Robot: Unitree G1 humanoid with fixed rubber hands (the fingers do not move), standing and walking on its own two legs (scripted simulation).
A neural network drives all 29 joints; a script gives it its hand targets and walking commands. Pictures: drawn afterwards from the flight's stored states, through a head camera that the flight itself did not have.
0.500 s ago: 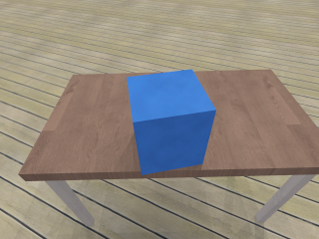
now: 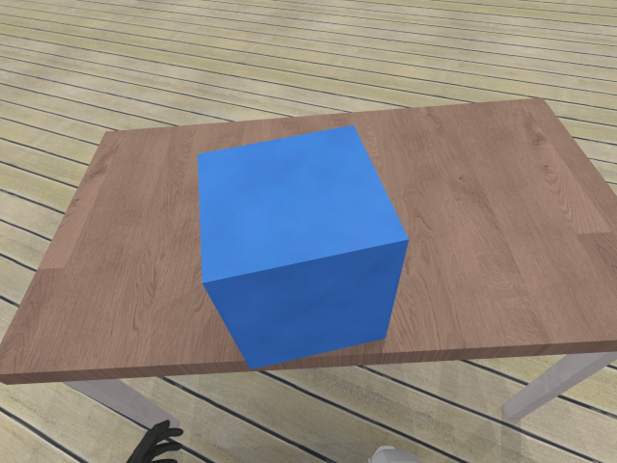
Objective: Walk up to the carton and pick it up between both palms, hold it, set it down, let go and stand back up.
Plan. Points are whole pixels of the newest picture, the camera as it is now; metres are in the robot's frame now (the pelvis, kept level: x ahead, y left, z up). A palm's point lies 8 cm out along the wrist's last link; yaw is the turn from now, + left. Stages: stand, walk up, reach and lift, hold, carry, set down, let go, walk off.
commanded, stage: walk up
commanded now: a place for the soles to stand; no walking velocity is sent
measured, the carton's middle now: (299, 253) +0.39 +0.02 +0.03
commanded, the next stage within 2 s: none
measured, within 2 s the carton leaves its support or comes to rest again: neither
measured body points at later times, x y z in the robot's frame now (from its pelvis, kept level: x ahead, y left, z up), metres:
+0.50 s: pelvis -0.01 +0.02 +0.01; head +0.00 +0.04 +0.46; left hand +0.05 +0.30 -0.11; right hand +0.07 -0.25 -0.09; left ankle -0.03 +0.14 -0.72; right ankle +0.02 -0.11 -0.69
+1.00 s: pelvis -0.01 +0.03 +0.01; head +0.00 +0.02 +0.46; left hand +0.08 +0.30 -0.09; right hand +0.10 -0.24 -0.10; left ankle -0.03 +0.14 -0.72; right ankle +0.02 -0.10 -0.72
